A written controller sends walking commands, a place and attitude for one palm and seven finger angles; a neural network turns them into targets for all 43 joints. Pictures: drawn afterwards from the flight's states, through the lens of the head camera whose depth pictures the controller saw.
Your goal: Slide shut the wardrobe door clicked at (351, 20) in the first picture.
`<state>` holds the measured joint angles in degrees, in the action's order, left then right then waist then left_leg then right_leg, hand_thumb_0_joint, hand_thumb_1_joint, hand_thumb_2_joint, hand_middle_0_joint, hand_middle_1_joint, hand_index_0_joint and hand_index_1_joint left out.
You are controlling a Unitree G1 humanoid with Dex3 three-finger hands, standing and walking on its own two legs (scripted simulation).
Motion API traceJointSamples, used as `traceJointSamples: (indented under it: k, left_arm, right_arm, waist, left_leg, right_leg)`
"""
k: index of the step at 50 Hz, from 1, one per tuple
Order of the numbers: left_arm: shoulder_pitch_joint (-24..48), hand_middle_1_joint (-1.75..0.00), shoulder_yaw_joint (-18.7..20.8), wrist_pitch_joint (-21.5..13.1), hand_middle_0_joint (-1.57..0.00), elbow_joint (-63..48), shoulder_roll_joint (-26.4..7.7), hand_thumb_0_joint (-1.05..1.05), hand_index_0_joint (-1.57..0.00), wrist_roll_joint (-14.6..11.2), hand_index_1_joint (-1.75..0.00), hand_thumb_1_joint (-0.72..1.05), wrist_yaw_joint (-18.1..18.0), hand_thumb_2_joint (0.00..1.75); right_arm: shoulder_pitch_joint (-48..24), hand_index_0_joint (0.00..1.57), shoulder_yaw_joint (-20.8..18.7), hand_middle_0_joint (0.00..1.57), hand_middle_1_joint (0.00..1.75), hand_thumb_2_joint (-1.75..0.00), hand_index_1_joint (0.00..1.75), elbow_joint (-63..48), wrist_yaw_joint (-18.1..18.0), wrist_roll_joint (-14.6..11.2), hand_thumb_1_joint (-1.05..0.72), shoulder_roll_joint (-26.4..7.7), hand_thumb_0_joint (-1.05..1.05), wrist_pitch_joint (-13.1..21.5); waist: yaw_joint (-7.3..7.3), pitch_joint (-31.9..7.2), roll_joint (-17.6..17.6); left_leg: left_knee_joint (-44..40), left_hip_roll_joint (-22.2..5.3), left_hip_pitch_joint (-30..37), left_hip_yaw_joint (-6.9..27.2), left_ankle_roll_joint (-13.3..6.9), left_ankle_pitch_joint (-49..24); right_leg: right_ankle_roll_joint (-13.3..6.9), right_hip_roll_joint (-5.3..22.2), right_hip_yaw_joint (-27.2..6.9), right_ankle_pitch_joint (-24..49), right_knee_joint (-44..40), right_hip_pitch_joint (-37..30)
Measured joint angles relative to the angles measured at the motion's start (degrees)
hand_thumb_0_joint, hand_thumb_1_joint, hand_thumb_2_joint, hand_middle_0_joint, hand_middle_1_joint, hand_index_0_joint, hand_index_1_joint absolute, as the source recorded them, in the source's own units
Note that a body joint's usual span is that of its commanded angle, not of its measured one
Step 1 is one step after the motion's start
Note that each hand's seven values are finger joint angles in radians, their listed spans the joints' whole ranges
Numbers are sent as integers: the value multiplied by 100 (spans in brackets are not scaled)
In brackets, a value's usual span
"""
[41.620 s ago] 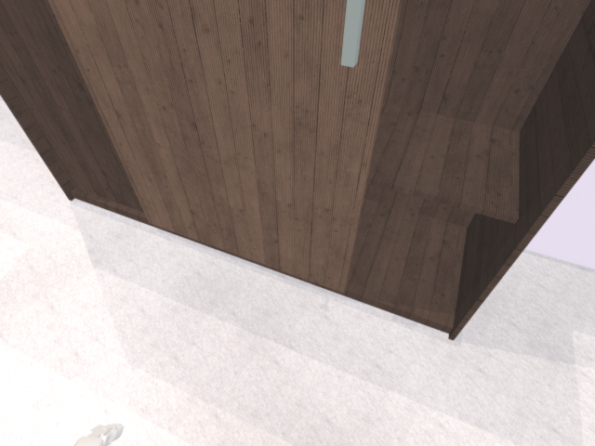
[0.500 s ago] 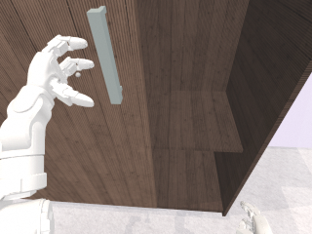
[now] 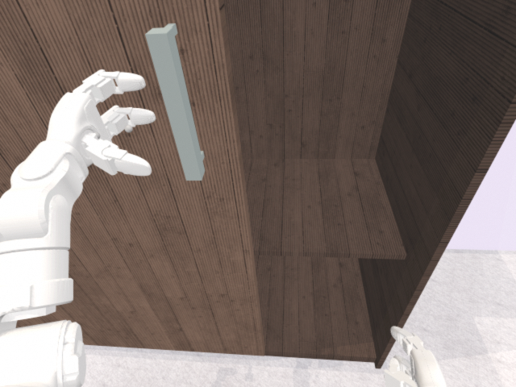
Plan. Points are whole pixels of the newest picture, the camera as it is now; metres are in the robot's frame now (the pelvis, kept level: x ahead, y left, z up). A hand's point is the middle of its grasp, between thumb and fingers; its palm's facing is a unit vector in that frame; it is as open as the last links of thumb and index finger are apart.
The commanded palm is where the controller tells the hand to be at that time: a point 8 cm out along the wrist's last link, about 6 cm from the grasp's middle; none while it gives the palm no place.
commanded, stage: move the hooked fingers beside the handle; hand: left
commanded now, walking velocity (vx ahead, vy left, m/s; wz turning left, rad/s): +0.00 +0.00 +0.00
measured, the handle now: (184, 108) +0.43 +0.12 +0.27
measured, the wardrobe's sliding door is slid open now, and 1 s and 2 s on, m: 0.40 0.40 0.40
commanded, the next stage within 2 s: none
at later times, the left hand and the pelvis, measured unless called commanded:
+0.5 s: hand (145, 147) +0.37 +0.18 +0.24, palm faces -0.01 -1.00 -0.07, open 13.8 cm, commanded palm +0.34 +0.24 +0.27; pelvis +0.00 +0.00 +0.00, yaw -1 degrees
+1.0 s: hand (134, 108) +0.37 +0.17 +0.30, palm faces -0.02 -1.00 -0.06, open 13.9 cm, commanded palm +0.35 +0.25 +0.27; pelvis +0.00 -0.01 +0.00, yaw -1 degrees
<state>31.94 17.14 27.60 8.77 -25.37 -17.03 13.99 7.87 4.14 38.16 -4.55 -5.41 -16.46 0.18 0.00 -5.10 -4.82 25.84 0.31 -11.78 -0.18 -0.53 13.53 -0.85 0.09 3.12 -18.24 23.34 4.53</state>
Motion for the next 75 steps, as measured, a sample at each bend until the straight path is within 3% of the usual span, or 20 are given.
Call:
traceJointSamples:
  k: [4, 12, 17, 21, 24, 27, 30, 36, 39, 41, 44, 48, 53, 58, 61, 64, 66, 68, 72, 75]
  left_arm:
    - [-150, -120, -52, 299, -30, 443, -8, -1, -30, 127, -120, -50, -89, 30]
    - [-392, -120, 78, -699, -30, -934, 246, -1, -30, 174, -120, -50, -271, 30]
    - [337, -120, -107, -285, -30, -18, 86, -1, -30, 99, -120, -50, -120, 30]
    - [281, -120, -207, 212, -30, 826, 19, -1, -31, 92, -120, -50, -76, 30]
    - [-113, -120, -19, 53, -30, 369, 182, -1, -33, 155, -122, -50, -182, 30]
    - [-461, -120, 128, -422, -30, -407, 218, -1, -33, 249, -122, -49, -327, 30]
    - [-380, -120, 280, -664, -30, -670, 138, -1, -32, 198, -122, -49, -288, 30]
    - [260, -120, 64, -81, -30, 577, -273, -1, -31, 165, -121, -50, 38, 30]
    - [235, -120, -165, 122, -30, 931, -206, -1, -30, 211, -120, -50, 96, 30]
    - [42, -120, -242, 10, -30, 647, -22, -1, -30, 219, -120, -50, 27, 30]
    - [-251, -120, -188, -444, -30, -146, 299, -1, -30, 148, -120, -50, -111, 30]
    - [-123, -120, 72, -802, -30, -540, 315, -1, -30, 87, -120, -50, -255, 30]
    - [350, -121, 219, -244, -33, 424, -206, -1, -31, 58, -120, -50, -91, 30]
    - [-86, -121, 81, 237, -33, 914, -372, -1, -30, 158, -120, -50, 149, 30]
    - [-578, -121, -36, -10, -32, 159, -50, -1, -30, 220, -120, -49, 26, 30]
    - [-825, -120, -87, -542, -31, -806, 283, -1, -30, 124, -120, -49, -85, 30]
    - [-693, -120, -96, -796, -31, -1123, 361, -1, -30, 84, -120, -50, -162, 30]
    - [-310, -120, -67, -817, -31, -1010, 306, -1, -30, 92, -120, -50, -227, 30]
    - [590, -120, -61, -405, -31, 288, -21, -1, -31, 134, -120, -50, -246, 30]
    - [822, -125, 100, -215, -37, 972, -142, -1, -31, -32, -120, -50, -37, 30]
  right_arm:
    - [-37, 20, 12, 20, 30, -90, 30, -165, 10, 2, -90, 14, 1, -33]
    - [142, 20, -18, 20, 30, -90, 30, -82, 8, 90, -90, 90, 1, 195]
    - [89, 20, -20, 20, 30, -90, 30, 95, -22, 13, -90, -10, 1, 15]
    - [76, 20, -5, 20, 30, -90, 30, -21, -15, -18, -90, -53, 1, -96]
    - [177, 20, -45, 20, 30, -90, 30, -139, 3, 34, -90, -16, 1, -42]
    - [295, 20, -51, 20, 30, -90, 30, -169, 36, 86, -90, 52, 1, 62]
    - [363, 20, -47, 20, 30, -90, 30, -63, 39, 93, -90, 83, 1, 88]
    - [253, 20, -49, 20, 30, -90, 30, 59, -31, -38, -90, -85, 1, -3]
    - [186, 20, -101, 20, 30, -90, 30, -12, -43, -51, -90, -147, 1, 58]
    - [156, 20, -131, 20, 30, -90, 30, -81, -45, -24, -90, -141, 1, 129]
    - [150, 20, -123, 20, 30, -90, 30, -115, -25, 62, -91, -59, 1, 248]
    - [158, 20, -68, 20, 30, -90, 30, -34, 20, 126, -90, 87, 1, 229]
    - [198, 20, 18, 20, 30, -90, 30, -58, 28, 23, -90, 61, 1, -90]
    - [284, 20, -22, 20, 30, -90, 30, -202, 32, -49, -90, -71, 1, -169]
    - [321, 20, -87, 20, 30, -90, 30, -242, 9, -38, -90, -85, 1, -22]
    - [273, 20, -77, 20, 30, -90, 30, -130, -17, 29, -91, -29, 1, 172]
    - [197, 20, -65, 20, 30, -90, 30, -3, -25, 77, -90, 12, 1, 259]
    - [109, 20, -61, 20, 30, -90, 30, 99, -37, 93, -90, 38, 1, 256]
    - [-22, 20, -17, 20, 30, -90, 30, 145, -48, 45, -90, 24, 1, 68]
    - [75, 20, 23, 20, 30, -90, 30, 43, -45, -10, -90, -1, 1, -57]
  waist:
    - [-39, 53, -34]
    - [43, 266, 223]
    - [21, 86, 55]
    - [-86, 32, -75]
    - [-105, 129, -25]
    - [-84, 195, 116]
    - [-33, 177, 219]
    - [-19, 80, 70]
    - [-49, 150, -21]
    - [-70, 258, -28]
    - [-78, 338, 64]
    - [-86, 216, 170]
    - [-95, -45, 71]
    - [-86, -56, -51]
    - [-35, 186, 21]
    - [24, 362, 182]
    - [36, 378, 236]
    - [31, 335, 217]
    - [-55, 135, 51]
    - [-63, -27, -20]
  left_leg:
    - [-11, 0, -69, -13, -6, -33]
    - [-142, -13, 79, -7, 33, -90]
    - [-15, -10, 23, 40, 19, -17]
    - [-28, -6, -75, -2, 5, -44]
    - [-102, -12, -68, -34, 7, -90]
    - [-167, -32, -19, -63, 32, -114]
    - [-159, -57, 56, -42, 64, -86]
    - [60, -68, -63, 71, 63, 10]
    - [82, -43, -152, 92, 44, -16]
    - [40, -29, -150, 85, 31, -51]
    - [-84, -13, -70, 26, 25, -102]
    - [-152, -41, 75, -51, 51, -69]
    - [-47, -75, 46, -53, 59, 30]
    - [11, -59, -96, -17, 38, 27]
    - [-11, -35, -93, 24, 28, -19]
    - [-80, -18, -35, 32, 37, -74]
    - [-89, -24, 4, 31, 49, -78]
    - [-73, -35, 44, 27, 55, -59]
    - [-9, -35, -23, 35, 38, -29]
    - [-31, -22, -98, 23, 26, -49]
  right_leg:
    - [0, 2, -13, 10, 36, 95]
    - [-38, -14, -11, 47, -60, -37]
    - [-18, -18, 36, 28, -56, -55]
    - [-7, -6, -5, 27, 5, 94]
    - [-19, -9, -38, 45, 6, 134]
    - [-45, -26, -69, 46, 4, 127]
    - [-71, -54, -52, 33, -29, 27]
    - [-66, -78, 59, 5, -5, 16]
    - [-50, -56, 82, 11, 33, 104]
    - [-44, -41, 76, 30, 25, 118]
    - [-42, -17, 19, 44, 10, 111]
    - [-55, -36, -62, 24, -27, 10]
    - [-55, -70, -68, -9, -37, -12]
    - [-40, -58, -30, -11, 0, 104]
    - [-41, -41, 13, 6, 1, 93]
    - [-49, -25, 23, 22, -2, 65]
    - [-55, -30, 21, 28, -14, 24]
    - [-56, -40, 15, 34, -36, -29]
    - [-37, -41, 22, 33, -27, 10]
    - [-26, -26, 11, 29, -3, 108]
